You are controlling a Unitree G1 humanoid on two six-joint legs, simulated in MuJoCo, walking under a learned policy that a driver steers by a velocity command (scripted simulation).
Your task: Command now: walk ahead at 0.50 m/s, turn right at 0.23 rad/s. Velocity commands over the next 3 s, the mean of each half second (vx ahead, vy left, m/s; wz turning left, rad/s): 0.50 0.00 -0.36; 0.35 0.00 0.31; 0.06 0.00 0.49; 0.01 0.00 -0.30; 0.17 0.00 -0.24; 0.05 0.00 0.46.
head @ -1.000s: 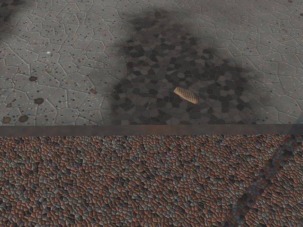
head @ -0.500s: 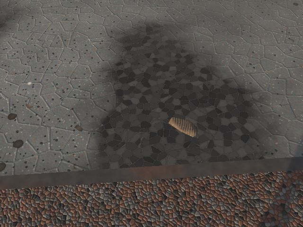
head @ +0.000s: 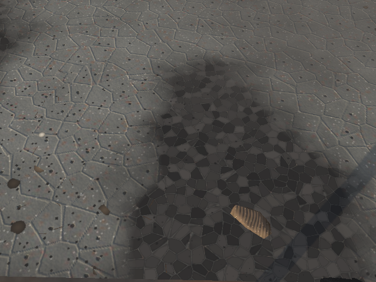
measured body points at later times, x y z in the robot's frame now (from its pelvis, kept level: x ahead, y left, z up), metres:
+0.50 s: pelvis +0.26 -0.02 +0.00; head +0.29 -0.04 +0.45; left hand +0.50 +0.16 -0.10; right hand +0.18 -0.28 -0.14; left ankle +0.12 +0.11 -0.72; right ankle +0.38 -0.17 -0.71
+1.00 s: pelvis +0.50 -0.07 +0.01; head +0.53 -0.06 +0.46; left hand +0.57 +0.20 -0.13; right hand +0.65 -0.33 -0.10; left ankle +0.63 +0.02 -0.71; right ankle +0.39 -0.17 -0.72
